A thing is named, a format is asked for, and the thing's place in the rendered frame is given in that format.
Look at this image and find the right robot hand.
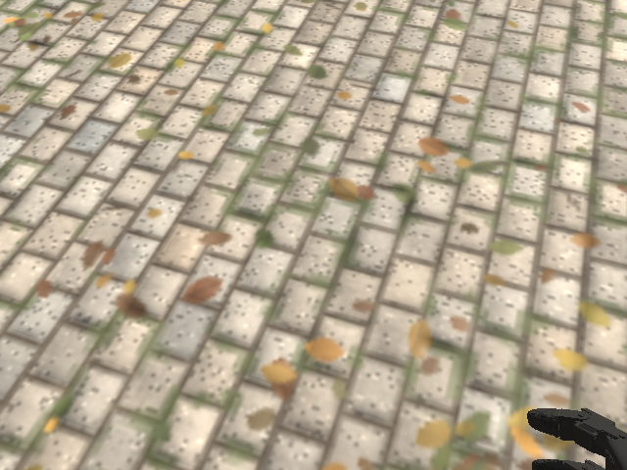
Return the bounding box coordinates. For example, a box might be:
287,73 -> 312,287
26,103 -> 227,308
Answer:
527,408 -> 627,470

